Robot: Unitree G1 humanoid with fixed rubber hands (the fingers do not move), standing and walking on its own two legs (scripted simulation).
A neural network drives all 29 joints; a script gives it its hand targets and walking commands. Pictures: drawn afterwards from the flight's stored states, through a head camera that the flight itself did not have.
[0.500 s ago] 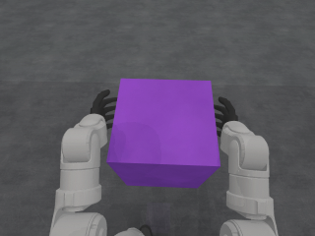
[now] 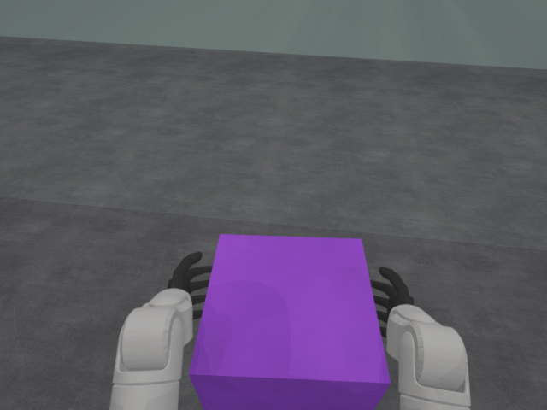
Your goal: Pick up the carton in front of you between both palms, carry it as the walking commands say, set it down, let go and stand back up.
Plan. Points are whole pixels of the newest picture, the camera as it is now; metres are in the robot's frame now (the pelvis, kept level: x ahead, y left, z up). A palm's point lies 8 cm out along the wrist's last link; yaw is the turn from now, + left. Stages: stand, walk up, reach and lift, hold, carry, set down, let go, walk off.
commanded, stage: carry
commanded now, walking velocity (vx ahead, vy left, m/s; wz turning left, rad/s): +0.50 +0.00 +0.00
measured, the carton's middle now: (286, 341) +0.25 +0.00 -0.02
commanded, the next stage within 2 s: none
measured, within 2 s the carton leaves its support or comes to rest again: neither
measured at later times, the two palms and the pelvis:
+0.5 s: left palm (211, 158) +0.57 +0.17 +0.08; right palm (361, 173) +0.54 -0.13 +0.08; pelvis +0.29 +0.04 +0.01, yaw -3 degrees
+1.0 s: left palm (227, 120) +0.72 +0.16 +0.08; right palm (356, 126) +0.72 -0.14 +0.08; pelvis +0.45 +0.01 +0.00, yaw +0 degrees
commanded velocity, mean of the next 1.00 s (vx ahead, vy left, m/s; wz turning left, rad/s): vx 0.15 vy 0.00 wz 0.00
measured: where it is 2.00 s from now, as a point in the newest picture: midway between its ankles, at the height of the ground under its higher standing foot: (275, 397)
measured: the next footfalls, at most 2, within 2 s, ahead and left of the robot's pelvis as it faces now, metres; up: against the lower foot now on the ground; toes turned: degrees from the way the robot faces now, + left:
left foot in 0.30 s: +0.36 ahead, +0.12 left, +0.00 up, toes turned +11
right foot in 0.64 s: +0.50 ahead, -0.11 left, +0.00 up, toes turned +24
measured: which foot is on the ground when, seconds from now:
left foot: up 0.00-0.28, down 0.30-1.00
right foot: down 0.00-0.32, up 0.34-0.62, down 0.64-1.00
